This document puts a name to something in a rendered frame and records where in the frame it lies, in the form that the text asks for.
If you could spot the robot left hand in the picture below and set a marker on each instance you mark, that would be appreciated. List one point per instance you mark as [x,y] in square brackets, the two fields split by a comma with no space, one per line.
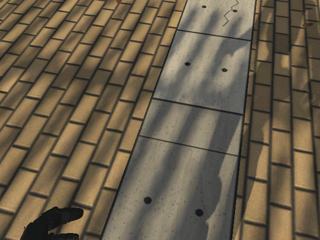
[49,220]

